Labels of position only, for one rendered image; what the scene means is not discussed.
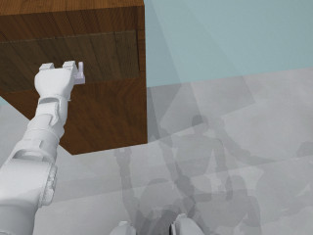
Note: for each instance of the handle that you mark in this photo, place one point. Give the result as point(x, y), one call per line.
point(79, 76)

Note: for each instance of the drawer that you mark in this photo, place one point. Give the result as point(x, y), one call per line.
point(110, 55)

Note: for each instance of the robot left hand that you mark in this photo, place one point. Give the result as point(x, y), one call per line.
point(56, 81)

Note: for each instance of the robot left shin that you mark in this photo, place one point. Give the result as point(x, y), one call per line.
point(124, 223)

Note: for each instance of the cabinet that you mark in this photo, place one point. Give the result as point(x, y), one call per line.
point(101, 115)

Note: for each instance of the left robot forearm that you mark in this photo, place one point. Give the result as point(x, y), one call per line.
point(44, 131)

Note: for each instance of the left robot upper arm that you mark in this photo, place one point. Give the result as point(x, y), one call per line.
point(25, 186)

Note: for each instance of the robot right thigh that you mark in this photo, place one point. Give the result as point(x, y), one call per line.
point(185, 226)

